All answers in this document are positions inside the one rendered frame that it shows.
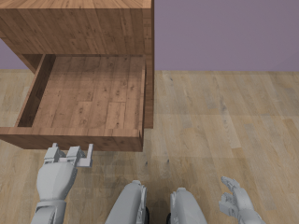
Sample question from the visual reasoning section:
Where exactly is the drawer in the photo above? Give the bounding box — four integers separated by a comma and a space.
0, 54, 147, 152

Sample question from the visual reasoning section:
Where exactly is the left robot thigh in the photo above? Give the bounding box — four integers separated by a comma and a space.
105, 183, 148, 224

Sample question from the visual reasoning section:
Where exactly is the cabinet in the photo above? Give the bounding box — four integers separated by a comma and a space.
0, 0, 155, 129

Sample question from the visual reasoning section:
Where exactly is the handle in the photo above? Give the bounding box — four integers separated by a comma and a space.
52, 143, 94, 168

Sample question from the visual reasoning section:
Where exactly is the robot left hand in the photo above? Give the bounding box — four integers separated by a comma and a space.
36, 146, 86, 201

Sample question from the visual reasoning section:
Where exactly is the robot left shin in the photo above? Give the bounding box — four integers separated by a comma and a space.
132, 180, 146, 224

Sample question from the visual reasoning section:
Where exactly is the robot right forearm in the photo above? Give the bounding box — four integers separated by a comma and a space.
237, 209, 266, 224

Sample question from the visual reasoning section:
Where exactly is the robot left forearm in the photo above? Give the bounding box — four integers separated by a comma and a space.
30, 199, 66, 224

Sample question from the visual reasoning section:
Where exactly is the robot right hand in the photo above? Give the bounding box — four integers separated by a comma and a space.
219, 176, 255, 218

